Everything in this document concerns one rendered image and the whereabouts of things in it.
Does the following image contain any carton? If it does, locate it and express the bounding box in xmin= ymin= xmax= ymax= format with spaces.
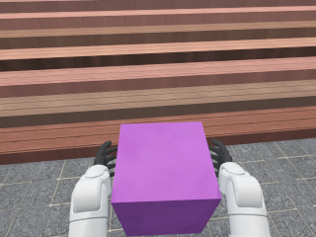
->
xmin=111 ymin=121 xmax=222 ymax=237

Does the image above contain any left robot hand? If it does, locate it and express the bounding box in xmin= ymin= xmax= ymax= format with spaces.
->
xmin=93 ymin=140 xmax=118 ymax=178

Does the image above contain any robot left forearm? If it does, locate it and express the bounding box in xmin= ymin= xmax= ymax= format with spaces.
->
xmin=68 ymin=164 xmax=112 ymax=237

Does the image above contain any right robot hand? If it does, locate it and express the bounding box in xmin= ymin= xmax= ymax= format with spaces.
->
xmin=208 ymin=138 xmax=233 ymax=178

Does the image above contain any robot right forearm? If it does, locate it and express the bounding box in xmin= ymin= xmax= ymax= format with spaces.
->
xmin=218 ymin=162 xmax=271 ymax=237

